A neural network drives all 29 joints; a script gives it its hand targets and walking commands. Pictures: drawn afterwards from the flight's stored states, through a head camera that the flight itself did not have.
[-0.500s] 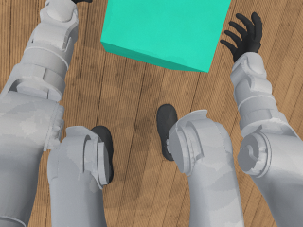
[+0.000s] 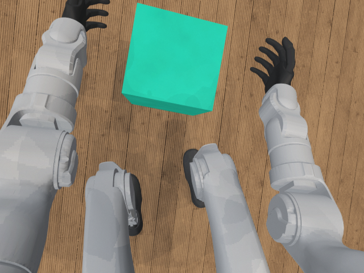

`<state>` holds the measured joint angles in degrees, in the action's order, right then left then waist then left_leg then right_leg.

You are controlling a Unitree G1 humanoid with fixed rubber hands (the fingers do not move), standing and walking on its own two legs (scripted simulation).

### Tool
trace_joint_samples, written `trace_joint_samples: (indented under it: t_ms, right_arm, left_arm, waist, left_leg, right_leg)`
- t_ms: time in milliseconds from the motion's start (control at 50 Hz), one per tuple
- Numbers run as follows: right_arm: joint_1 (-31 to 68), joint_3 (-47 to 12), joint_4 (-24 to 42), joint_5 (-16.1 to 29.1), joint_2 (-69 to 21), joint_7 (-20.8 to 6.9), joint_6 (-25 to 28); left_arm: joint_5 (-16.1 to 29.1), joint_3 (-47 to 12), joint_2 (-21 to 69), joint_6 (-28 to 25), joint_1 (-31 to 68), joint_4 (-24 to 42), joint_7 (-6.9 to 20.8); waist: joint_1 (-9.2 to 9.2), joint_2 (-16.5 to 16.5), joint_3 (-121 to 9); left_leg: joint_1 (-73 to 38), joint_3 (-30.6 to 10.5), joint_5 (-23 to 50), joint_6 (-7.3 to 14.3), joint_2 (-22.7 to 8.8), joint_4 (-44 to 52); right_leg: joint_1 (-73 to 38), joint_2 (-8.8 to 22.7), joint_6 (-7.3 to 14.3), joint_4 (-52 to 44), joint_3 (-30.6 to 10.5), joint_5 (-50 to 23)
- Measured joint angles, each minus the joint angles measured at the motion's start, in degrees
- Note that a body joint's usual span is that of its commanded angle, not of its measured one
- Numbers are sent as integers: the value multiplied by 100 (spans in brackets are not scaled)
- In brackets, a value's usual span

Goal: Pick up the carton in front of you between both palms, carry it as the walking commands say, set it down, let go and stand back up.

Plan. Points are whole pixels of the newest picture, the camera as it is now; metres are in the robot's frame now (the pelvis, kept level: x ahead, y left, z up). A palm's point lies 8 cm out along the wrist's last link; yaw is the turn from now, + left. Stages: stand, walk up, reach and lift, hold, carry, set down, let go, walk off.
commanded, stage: set down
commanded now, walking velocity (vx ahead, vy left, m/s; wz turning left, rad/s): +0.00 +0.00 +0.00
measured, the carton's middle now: (171, 71) +0.52 -0.06 -0.34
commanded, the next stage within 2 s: let go in 0.56 s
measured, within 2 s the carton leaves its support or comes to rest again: neither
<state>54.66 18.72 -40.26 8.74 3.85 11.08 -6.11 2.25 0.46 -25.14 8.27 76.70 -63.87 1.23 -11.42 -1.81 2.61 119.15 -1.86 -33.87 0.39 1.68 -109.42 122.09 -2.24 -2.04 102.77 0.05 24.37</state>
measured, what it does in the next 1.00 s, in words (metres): rises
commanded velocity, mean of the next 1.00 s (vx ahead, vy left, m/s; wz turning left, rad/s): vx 0.00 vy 0.00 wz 0.00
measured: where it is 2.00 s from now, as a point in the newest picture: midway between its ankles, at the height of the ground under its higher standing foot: (165, 201)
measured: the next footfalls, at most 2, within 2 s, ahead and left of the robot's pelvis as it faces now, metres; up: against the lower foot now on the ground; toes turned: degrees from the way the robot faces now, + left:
none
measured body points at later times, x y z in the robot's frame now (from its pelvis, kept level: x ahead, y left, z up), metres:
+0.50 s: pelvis +0.03 +0.01 +0.13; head +0.32 +0.02 +0.47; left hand +0.58 +0.13 +0.02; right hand +0.44 -0.25 +0.03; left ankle +0.08 +0.11 -0.43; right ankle +0.14 -0.12 -0.43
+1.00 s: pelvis +0.08 -0.01 +0.25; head +0.28 +0.01 +0.66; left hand +0.45 +0.18 +0.14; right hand +0.37 -0.24 +0.16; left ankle +0.08 +0.12 -0.43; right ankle +0.14 -0.12 -0.43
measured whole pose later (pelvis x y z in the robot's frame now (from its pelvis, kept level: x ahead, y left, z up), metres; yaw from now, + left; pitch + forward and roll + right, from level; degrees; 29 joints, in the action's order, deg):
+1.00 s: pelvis +0.08 -0.01 +0.25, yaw +4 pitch +30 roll +1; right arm 11.0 8.7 -27.1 -0.5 8.2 -5.8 -3.2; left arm -6.3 10.3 -7.2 5.4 23.2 -35.0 -5.9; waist -7.9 0.9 -4.7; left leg 58.2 -4.0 -20.7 -0.7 3.0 -49.3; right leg 61.6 -0.4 0.1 47.8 -1.0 15.7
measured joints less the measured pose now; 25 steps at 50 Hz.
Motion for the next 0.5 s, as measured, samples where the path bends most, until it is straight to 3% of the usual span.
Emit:
trace_joint_samples:
  t_ms: [260,500]
  right_arm:
    - [-700,198,707,-148,-132,-166,-250]
    - [-1135,376,694,-374,-216,-456,-260]
  left_arm:
    - [-260,99,166,350,-689,885,123]
    - [-573,395,427,401,-1117,867,205]
  waist:
    - [-9,-27,-644]
    - [-48,-119,-1045]
  left_leg:
    - [-735,-11,265,14,115,1357]
    - [-1875,-66,627,38,168,2791]
  right_leg:
    - [-786,78,-19,-1274,-77,-130]
    - [-1972,135,-28,-2685,-101,-418]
